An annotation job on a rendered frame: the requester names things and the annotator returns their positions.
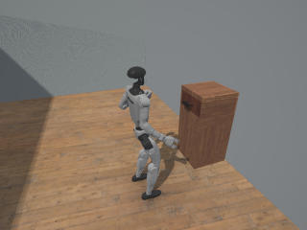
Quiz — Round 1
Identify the right robot upper arm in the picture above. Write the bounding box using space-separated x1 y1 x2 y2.
138 95 151 130

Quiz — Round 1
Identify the left robot shin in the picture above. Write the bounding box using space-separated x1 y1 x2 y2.
136 150 149 177

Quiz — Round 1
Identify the drawer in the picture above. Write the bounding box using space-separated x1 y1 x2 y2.
181 90 201 117

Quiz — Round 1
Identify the left robot upper arm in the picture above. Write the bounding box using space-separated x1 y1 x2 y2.
118 85 132 110

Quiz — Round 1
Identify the handle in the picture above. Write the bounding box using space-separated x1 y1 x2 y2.
182 101 193 107

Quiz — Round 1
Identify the robot right forearm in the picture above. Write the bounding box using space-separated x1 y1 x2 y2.
143 123 167 142

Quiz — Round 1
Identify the cabinet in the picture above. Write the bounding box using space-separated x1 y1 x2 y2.
177 80 240 169

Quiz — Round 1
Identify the robot right hand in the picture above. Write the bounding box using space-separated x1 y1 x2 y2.
164 136 180 149

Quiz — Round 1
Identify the robot left hand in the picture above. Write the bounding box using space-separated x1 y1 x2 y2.
144 89 153 98

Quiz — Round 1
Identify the humanoid robot head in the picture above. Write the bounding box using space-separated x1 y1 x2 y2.
127 66 146 96

